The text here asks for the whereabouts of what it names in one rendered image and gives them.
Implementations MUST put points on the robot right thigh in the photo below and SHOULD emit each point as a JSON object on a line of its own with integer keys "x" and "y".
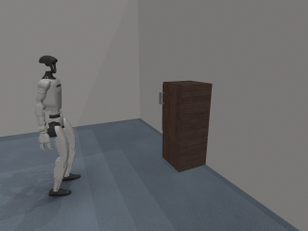
{"x": 61, "y": 141}

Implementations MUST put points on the robot thigh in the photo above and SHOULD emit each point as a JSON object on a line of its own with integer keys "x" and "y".
{"x": 61, "y": 141}
{"x": 70, "y": 135}

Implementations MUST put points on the robot right upper arm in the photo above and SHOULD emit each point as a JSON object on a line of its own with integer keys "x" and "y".
{"x": 43, "y": 86}

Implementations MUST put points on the cupboard door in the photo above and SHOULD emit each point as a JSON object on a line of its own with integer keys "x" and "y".
{"x": 171, "y": 110}

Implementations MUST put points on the robot right hand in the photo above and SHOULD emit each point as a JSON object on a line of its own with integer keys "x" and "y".
{"x": 45, "y": 138}

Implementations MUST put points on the handle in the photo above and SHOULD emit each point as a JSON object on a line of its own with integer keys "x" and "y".
{"x": 160, "y": 98}

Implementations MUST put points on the robot left thigh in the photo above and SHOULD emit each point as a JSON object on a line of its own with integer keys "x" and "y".
{"x": 70, "y": 135}

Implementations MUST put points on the right robot forearm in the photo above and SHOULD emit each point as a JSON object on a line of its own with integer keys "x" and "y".
{"x": 41, "y": 119}

